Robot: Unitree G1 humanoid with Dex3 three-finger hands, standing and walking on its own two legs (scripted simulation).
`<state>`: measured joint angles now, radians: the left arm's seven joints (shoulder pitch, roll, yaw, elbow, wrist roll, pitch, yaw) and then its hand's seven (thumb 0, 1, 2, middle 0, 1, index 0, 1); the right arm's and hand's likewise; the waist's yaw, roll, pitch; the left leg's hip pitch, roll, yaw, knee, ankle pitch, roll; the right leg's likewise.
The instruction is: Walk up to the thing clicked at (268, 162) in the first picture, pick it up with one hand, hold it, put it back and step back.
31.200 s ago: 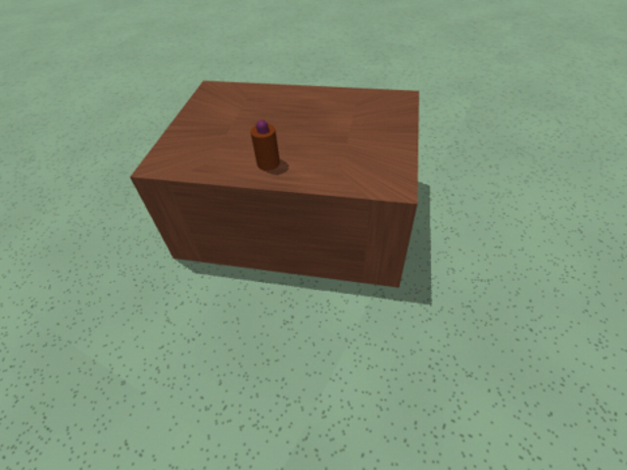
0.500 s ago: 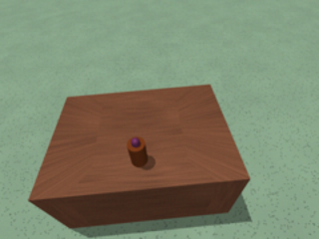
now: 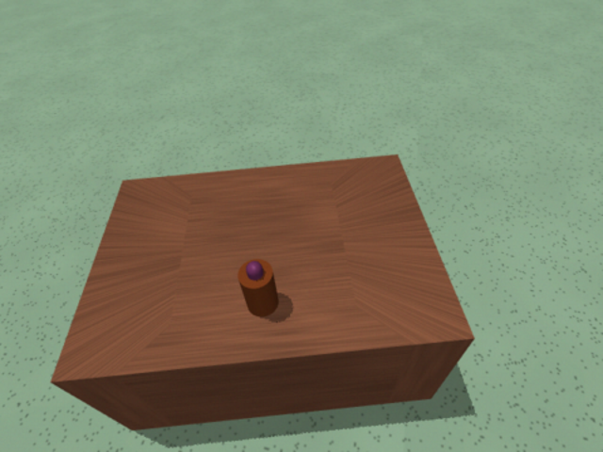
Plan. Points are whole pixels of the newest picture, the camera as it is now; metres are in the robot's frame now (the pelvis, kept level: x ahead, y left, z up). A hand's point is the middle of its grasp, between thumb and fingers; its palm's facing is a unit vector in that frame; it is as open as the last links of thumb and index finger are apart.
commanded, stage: stand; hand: left
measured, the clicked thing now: (258, 284) +0.51 +0.14 -0.25
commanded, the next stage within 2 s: step back in 0.96 s
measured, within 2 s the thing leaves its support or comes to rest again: neither
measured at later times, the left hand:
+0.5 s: hand out of the picture +0.08 +0.25 -0.16, palm faces -0.02 -0.94 -0.35, open 7.4 cm
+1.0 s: hand out of the picture +0.08 +0.25 -0.16, palm faces -0.01 -0.94 -0.35, open 7.4 cm
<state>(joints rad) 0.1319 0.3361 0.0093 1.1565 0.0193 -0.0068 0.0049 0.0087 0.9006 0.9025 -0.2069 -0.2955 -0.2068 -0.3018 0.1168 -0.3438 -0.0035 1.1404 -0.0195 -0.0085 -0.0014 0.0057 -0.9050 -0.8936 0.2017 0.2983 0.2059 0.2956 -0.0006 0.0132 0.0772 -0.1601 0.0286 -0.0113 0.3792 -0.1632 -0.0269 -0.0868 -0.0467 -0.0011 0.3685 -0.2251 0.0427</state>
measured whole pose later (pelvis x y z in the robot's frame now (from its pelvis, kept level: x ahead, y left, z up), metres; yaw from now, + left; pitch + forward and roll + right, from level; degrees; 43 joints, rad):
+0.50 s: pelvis +0.01 +0.00 +0.00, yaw +0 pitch -3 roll +0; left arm 0.11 0.34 0.01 1.14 0.02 -0.01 0.00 0.01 0.90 0.90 -0.21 -0.30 -0.21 -0.30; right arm 0.10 -0.35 -0.01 1.14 -0.02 -0.01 0.00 0.01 -0.90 -0.89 0.20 0.30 0.21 0.30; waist -0.01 0.01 0.07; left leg -0.14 0.04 -0.01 0.36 -0.16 -0.03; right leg -0.06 -0.04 0.00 0.34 -0.22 0.04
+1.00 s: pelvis +0.00 +0.00 +0.00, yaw +0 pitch -3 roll +0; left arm 0.12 0.34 0.02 1.11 0.01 0.00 0.00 0.01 0.90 0.90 -0.21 -0.30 -0.21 -0.30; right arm 0.10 -0.35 -0.01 1.13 -0.01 0.00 0.01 0.01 -0.90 -0.89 0.20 0.30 0.21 0.30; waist -0.01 0.01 0.07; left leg -0.17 0.04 -0.01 0.38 -0.17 -0.03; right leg -0.10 -0.04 0.00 0.38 -0.23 0.04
